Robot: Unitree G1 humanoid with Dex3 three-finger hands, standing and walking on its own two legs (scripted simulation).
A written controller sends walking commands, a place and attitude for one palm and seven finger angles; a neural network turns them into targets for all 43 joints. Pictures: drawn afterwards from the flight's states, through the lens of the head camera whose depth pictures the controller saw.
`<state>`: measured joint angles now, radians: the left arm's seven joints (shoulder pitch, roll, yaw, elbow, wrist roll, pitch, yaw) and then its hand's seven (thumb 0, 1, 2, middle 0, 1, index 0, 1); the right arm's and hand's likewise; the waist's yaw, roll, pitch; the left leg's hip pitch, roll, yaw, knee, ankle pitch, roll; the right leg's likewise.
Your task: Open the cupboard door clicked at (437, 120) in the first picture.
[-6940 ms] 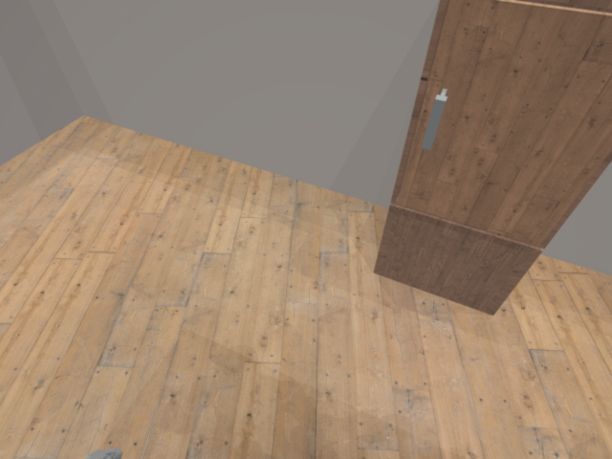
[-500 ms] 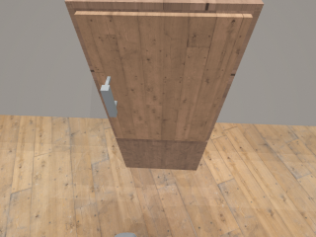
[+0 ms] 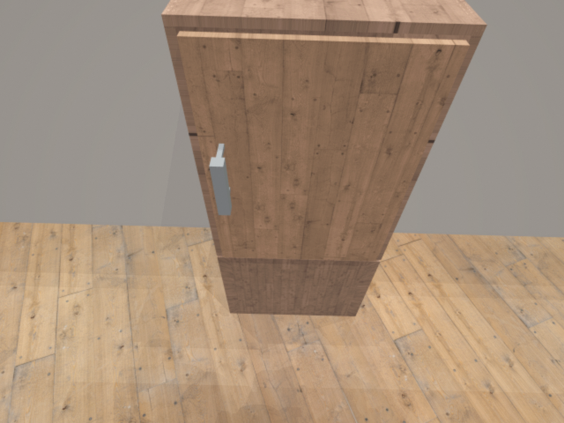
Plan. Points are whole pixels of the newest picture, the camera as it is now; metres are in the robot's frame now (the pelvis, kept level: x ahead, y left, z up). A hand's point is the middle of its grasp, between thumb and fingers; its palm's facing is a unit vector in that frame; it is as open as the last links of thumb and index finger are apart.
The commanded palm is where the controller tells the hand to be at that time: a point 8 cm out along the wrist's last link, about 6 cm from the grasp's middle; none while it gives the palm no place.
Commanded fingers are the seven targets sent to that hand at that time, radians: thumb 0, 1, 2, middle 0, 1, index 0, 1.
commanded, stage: come to a stop and stand still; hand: left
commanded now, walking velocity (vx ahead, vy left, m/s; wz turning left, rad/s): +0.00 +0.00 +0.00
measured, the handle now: (223, 180) +0.54 +0.15 +0.00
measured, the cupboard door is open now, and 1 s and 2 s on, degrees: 0 0 0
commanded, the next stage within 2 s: look again from close up in 0.22 s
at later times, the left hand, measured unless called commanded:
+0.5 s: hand out of the picture +0.03 +0.19 -0.15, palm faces -0.04 -0.96 -0.27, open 7.4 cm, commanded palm none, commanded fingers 0.00 0.90 0.90 -0.20 -0.30 -0.20 -0.30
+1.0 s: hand (178, 416) +0.15 +0.16 -0.09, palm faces +0.22 -0.94 -0.24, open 7.4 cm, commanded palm +0.12 +0.21 -0.05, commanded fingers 0.00 0.76 0.84 -0.21 -0.39 -0.21 -0.39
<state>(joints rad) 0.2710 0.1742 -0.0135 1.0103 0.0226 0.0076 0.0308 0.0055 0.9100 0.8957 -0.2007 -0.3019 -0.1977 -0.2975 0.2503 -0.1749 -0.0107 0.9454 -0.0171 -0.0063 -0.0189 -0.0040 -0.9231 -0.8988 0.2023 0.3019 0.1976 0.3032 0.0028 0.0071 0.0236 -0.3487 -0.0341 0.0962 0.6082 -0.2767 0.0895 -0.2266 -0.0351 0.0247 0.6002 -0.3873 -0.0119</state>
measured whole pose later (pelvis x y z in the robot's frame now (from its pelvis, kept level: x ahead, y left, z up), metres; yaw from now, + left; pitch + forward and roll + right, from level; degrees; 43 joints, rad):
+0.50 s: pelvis +0.00 -0.01 +0.01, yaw -1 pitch +0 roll +1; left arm 0.23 0.22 -0.02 1.08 0.02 0.00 0.02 0.00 0.91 0.90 -0.20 -0.30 -0.20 -0.30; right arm 0.21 -0.24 -0.01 1.06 -0.01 -0.02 -0.01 0.00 -0.91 -0.90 0.20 0.30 0.20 0.30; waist -0.01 0.01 0.04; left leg -0.25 -0.04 0.10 0.43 -0.19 0.07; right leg -0.16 -0.04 0.03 0.48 -0.32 0.03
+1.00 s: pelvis +0.02 -0.06 +0.01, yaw +1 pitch +1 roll +2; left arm 0.38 0.20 0.10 0.47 -0.08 -0.04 0.05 0.02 0.90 0.89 -0.20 -0.31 -0.20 -0.31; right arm 0.26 -0.24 -0.02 0.91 0.02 -0.15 -0.06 0.01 -0.91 -0.90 0.20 0.30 0.20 0.30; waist 0.00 -0.01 0.01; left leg -0.26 -0.01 0.06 0.46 -0.22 0.01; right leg -0.18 -0.01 -0.02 0.56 -0.36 -0.03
